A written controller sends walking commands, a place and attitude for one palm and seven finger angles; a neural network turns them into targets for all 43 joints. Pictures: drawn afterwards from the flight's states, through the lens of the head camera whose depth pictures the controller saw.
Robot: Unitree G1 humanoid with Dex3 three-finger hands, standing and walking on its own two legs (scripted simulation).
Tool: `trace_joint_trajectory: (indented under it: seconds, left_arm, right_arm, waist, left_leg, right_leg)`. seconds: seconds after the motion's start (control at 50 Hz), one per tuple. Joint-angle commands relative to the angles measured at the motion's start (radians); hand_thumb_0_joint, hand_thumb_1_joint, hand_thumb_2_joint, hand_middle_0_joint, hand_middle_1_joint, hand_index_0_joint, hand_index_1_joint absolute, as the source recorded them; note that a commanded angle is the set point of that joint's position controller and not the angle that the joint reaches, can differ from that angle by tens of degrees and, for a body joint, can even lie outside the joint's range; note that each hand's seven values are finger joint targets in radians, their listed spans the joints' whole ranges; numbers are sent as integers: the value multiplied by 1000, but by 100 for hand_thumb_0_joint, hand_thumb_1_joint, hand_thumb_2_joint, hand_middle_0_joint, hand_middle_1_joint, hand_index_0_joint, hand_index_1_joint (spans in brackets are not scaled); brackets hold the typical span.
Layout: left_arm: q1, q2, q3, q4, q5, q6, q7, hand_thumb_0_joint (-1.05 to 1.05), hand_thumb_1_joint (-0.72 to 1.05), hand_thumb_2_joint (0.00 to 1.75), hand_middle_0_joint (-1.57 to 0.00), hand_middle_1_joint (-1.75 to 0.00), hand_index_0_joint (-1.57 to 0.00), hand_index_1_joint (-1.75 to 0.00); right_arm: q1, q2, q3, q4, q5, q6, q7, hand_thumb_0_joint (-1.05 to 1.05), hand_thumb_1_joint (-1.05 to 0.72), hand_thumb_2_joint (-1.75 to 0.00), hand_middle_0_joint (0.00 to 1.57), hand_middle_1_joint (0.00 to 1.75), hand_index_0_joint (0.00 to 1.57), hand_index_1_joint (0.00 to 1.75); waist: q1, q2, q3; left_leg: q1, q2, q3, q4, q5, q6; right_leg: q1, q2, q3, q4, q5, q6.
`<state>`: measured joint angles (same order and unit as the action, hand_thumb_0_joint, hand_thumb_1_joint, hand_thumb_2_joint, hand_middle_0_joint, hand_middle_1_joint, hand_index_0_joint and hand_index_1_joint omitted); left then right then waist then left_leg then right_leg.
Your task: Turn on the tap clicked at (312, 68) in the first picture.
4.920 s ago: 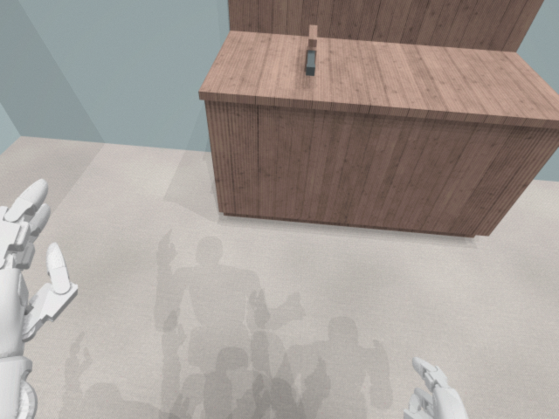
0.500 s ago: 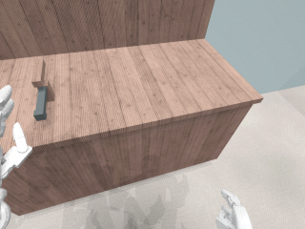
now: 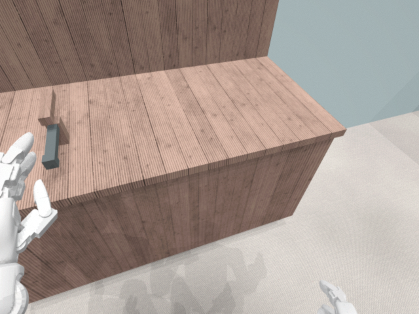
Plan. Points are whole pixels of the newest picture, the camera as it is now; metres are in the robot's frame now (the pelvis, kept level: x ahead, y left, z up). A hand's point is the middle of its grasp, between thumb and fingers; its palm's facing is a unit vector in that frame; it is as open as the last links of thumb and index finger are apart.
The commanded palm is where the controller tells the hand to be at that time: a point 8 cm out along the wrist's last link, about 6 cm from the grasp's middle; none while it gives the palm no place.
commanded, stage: come to a stop and stand still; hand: left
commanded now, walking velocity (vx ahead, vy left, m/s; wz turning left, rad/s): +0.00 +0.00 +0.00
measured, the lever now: (50, 161) +0.44 +0.42 +0.00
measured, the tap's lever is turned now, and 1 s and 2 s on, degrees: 0 0 0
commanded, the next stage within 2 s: look again from close up in 0.04 s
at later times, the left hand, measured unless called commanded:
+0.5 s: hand (13, 177) +0.26 +0.31 +0.18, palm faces +0.47 -0.83 -0.30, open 7.5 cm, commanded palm +0.20 +0.32 +0.18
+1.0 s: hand (37, 158) +0.30 +0.30 +0.17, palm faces +0.40 -0.83 -0.39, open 7.4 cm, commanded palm +0.25 +0.34 +0.18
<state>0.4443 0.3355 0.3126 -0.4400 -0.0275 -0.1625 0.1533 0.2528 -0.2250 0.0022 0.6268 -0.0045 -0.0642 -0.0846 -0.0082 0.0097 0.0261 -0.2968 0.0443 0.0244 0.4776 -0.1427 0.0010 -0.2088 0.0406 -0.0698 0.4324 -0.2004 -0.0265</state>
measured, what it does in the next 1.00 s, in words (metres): shifts its weight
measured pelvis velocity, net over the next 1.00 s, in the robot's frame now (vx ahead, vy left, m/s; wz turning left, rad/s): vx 0.08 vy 0.06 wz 0.00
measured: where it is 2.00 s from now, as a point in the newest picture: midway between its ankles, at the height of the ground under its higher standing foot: outside the picture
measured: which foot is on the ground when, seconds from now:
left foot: down 0.00-1.00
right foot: down 0.00-1.00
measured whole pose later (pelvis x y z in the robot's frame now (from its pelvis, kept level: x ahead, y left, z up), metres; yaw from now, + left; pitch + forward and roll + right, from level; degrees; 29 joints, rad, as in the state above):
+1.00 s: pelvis +0.08 +0.06 -0.02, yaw +0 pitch +0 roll -2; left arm 0.42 0.38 0.38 -0.48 -0.05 -0.25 0.11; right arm 0.21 -0.22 0.00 0.57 0.00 -0.08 -0.02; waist 0.00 0.02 0.02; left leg -0.30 -0.05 0.04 0.70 -0.37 0.08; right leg -0.19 -0.03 -0.02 0.59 -0.40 0.04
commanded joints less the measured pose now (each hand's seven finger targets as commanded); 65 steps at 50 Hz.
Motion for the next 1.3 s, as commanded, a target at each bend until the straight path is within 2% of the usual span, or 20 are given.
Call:
trace_joint_trajectory:
  seconds: [0.0,0.02,0.04,0.06,0.16,0.24,0.26,0.36,0.5,0.64,0.8,0.9,0.98,1.04,1.08,1.12,1.16,1.2,1.26,1.28]
  left_arm:
    - [-1058,1042,734,-507,131,-185,2,0,90,90,-20,-30,-20,-30]
    - [-546,445,326,19,41,-141,-37,0,90,90,-20,-30,-20,-30]
    - [-221,347,283,45,-4,-141,-37,0,90,90,-20,-30,-20,-30]
    - [-138,176,174,106,-18,-135,-46,0,90,90,-20,-30,-20,-30]
    - [5,144,77,-157,-42,-136,-63,0,90,90,-20,-30,-20,-30]
    - [-98,228,169,-173,-8,-137,-41,0,90,90,-20,-30,-20,-30]
    - [-166,294,225,-221,-4,-143,-32,0,90,90,-20,-30,-20,-30]
    - [-304,243,183,-257,3,-164,-32,0,90,90,-20,-30,-20,-30]
    - [-176,118,63,-183,11,-126,-36,0,90,90,-20,-30,-20,-30]
    - [-105,195,162,-159,-17,-104,-35,0,90,90,-20,-30,-20,-30]
    - [-147,210,151,-310,-27,-128,-29,0,90,90,-20,-30,-20,-30]
    - [-67,200,165,-224,-24,-123,-23,0,90,90,-20,-30,-20,-30]
    - [-59,210,189,-148,-27,-137,-12,0,90,90,-20,-30,-20,-30]
    - [-87,214,197,-159,-24,-146,-6,0,90,90,-20,-30,-20,-30]
    - [-145,195,166,-231,-21,-141,-14,0,90,90,-20,-30,-20,-30]
    - [-185,202,159,-318,-17,-151,-17,0,90,90,-20,-30,-20,-30]
    - [-207,262,197,-328,-17,-151,-13,0,90,90,-20,-30,-20,-30]
    - [-190,214,162,-319,-8,-146,-12,0,90,90,-20,-30,-20,-30]
    - [-103,217,180,-333,-3,-141,-15,0,90,90,-20,-30,-20,-30]
    - [-61,201,169,-316,-7,-140,-18,0,90,90,-20,-30,-20,-30]
  right_arm:
    - [-33,-121,-48,-166,-31,-117,9,0,-90,-90,20,30,20,30]
    - [-85,-11,4,-107,-5,-106,16,0,-90,-90,20,30,20,30]
    - [-115,-53,-31,-162,9,-124,17,0,-90,-90,20,30,20,30]
    - [-79,-83,-54,-195,24,-135,37,0,-90,-90,20,30,20,30]
    - [-115,-100,-42,-192,26,-156,71,0,-90,-90,20,30,20,30]
    - [-126,-104,-32,-205,18,-155,49,0,-90,-90,20,30,20,30]
    - [-135,-105,-28,-207,14,-153,41,0,-90,-90,20,30,20,30]
    - [-136,-88,-13,-204,-4,-169,34,0,-90,-90,20,30,20,30]
    - [-112,-98,-21,-180,-15,-155,63,0,-90,-90,20,30,20,30]
    - [-140,-98,-29,-215,-10,-85,49,0,-90,-90,20,30,20,30]
    - [-132,-114,-34,-229,3,-95,50,0,-90,-90,20,30,20,30]
    - [-120,-115,-47,-221,12,-79,63,0,-90,-90,20,30,20,30]
    - [-127,-109,-56,-213,21,-50,70,0,-90,-90,20,30,20,30]
    - [-137,-98,-49,-203,20,-40,70,0,-90,-90,20,30,20,30]
    - [-129,-89,-47,-193,20,-39,62,0,-90,-90,20,30,20,30]
    - [-130,-115,-64,-218,15,-66,60,0,-90,-90,20,30,20,30]
    - [-147,-92,-51,-219,-2,-89,60,0,-90,-90,20,30,20,30]
    - [-124,-94,-57,-198,-1,-105,62,0,-90,-90,20,30,20,30]
    - [-125,-104,-57,-188,7,-126,66,0,-90,-90,20,30,20,30]
    - [-108,-101,-54,-184,4,-125,67,0,-90,-90,20,30,20,30]
  waist:
    - [66,-126,65]
    - [16,-127,-159]
    - [78,-56,-97]
    - [54,71,-153]
    - [54,53,-129]
    - [47,-33,-65]
    - [45,1,-61]
    - [37,170,-97]
    - [31,90,-179]
    - [23,14,-146]
    - [11,157,-190]
    - [18,57,-185]
    - [32,-237,-122]
    - [32,-170,-18]
    - [-21,13,-44]
    - [-24,338,-121]
    - [-11,233,-84]
    - [-6,90,-67]
    - [16,160,-108]
    - [11,172,-117]
  left_leg:
    - [-120,49,-18,62,-76,39]
    - [35,-67,-21,118,-47,29]
    - [36,-30,-25,103,-46,10]
    - [35,-27,-15,57,-56,2]
    - [98,33,-94,-129,-155,29]
    - [-57,83,-175,-255,-382,48]
    - [-47,82,-173,-263,-369,48]
    - [27,70,-149,-241,-284,39]
    - [164,28,-90,-113,115,-8]
    - [50,2,-83,-63,-35,26]
    - [169,19,-100,32,344,32]
    - [106,25,-86,118,354,30]
    - [-253,-67,13,401,-77,17]
    - [-241,5,-63,278,-345,46]
    - [80,-47,-14,27,-105,46]
    - [315,166,-396,-143,130,164]
    - [227,232,-491,-222,-36,224]
    - [205,209,-395,-186,67,226]
    - [195,123,-172,-148,172,180]
    - [156,110,-177,-156,160,155]
  right_leg:
    - [-109,-161,237,-244,97,108]
    - [-73,-220,217,-155,10,-7]
    - [-51,-199,281,-199,29,22]
    - [54,-221,278,-146,54,-13]
    - [-25,-98,143,-96,-177,12]
    - [28,-49,96,-29,-167,29]
    - [31,-44,91,-19,-140,30]
    - [49,-49,84,-16,-47,15]
    - [48,-52,80,-61,126,5]
    - [67,-76,83,-17,61,-14]
    - [14,-71,32,170,179,-6]
    - [74,-103,64,124,210,-26]
    - [280,-336,336,53,463,-158]
    - [133,-370,335,34,237,-135]
    - [-75,-214,139,174,94,-48]
    - [-342,-9,2,601,-315,43]
    - [-378,-48,75,777,-364,27]
    - [-389,-84,72,758,-294,22]
    - [-306,-92,7,582,-195,27]
    - [-255,-82,-16,512,-184,26]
